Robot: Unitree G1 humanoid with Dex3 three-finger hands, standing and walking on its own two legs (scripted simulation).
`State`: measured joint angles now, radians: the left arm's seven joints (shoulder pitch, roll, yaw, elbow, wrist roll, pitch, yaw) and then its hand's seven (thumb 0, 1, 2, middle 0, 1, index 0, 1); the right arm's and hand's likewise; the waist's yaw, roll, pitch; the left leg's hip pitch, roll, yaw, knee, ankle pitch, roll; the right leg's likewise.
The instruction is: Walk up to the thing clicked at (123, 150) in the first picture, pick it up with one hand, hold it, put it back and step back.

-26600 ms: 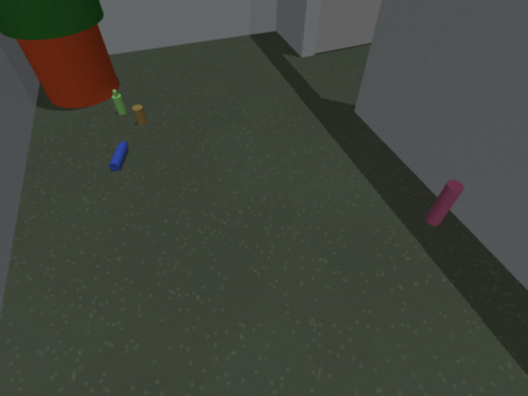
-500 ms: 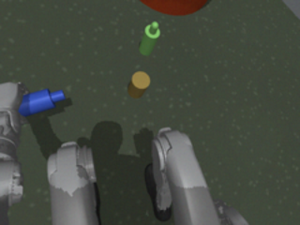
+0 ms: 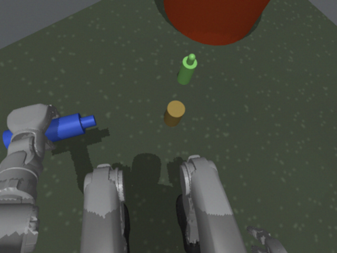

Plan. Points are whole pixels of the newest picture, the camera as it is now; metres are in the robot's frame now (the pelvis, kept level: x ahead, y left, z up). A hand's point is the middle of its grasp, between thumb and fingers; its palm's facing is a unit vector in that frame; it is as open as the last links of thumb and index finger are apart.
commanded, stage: lift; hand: left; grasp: from above
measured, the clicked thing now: (54, 130) +0.43 +0.27 -0.16
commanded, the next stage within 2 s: hold in 1.28 s
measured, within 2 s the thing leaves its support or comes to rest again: neither
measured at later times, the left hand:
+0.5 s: hand out of the picture +0.36 +0.28 +0.07, palm faces -0.41 -0.17 -0.90, open 8.7 cm
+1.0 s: hand out of the picture +0.37 +0.25 +0.21, palm faces -0.42 -0.17 -0.89, open 8.7 cm
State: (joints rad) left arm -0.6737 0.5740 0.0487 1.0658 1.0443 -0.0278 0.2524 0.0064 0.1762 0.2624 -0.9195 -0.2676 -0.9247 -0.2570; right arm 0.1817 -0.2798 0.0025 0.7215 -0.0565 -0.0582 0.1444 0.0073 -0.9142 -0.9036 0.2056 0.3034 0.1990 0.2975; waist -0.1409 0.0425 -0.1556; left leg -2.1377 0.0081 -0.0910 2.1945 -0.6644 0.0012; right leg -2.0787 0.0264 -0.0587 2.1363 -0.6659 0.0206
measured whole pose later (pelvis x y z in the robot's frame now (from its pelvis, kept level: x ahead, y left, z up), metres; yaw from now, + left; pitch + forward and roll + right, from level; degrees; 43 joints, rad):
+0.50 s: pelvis +0.02 +0.01 +0.17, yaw +3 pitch +26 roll -4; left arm -0.39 0.46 -0.11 0.74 0.93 0.17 0.15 0.01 0.18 0.31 -0.88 -0.32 -0.89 -0.31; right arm 0.16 -0.24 0.00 0.69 0.02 -0.01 -0.03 0.01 -0.89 -0.90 0.21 0.30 0.20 0.30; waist -0.10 0.04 -0.20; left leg -1.51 0.01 -0.05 1.64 -0.59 0.01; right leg -1.46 0.02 -0.03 1.58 -0.59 0.02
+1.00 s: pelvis +0.06 +0.00 +0.31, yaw +4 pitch +14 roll -2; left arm -0.34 0.35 -0.19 0.81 0.92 0.19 0.19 0.00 0.19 0.30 -0.87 -0.32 -0.88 -0.32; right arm 0.25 -0.24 -0.01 0.76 0.02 -0.06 -0.06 0.01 -0.90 -0.90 0.21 0.30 0.20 0.30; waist -0.08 0.03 -0.11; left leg -0.84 0.03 -0.01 1.05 -0.45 0.00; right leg -0.82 0.02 0.01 1.01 -0.44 0.01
